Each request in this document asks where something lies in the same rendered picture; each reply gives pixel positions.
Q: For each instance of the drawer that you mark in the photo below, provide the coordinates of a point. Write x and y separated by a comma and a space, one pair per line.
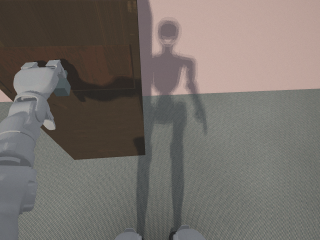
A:
89, 67

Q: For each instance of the handle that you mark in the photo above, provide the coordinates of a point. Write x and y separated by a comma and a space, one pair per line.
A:
63, 87

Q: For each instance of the left robot forearm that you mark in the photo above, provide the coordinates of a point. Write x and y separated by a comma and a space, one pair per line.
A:
21, 129

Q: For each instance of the left robot hand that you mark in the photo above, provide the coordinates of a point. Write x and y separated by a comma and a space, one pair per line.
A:
40, 80

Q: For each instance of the robot right thigh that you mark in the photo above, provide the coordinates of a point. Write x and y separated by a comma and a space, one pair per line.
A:
188, 234

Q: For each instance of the robot left shin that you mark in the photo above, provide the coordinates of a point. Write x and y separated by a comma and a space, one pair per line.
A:
129, 230

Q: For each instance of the cabinet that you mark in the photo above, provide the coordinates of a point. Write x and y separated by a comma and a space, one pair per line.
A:
90, 123

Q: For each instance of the left robot upper arm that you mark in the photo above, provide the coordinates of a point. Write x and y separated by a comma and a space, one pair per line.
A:
18, 189

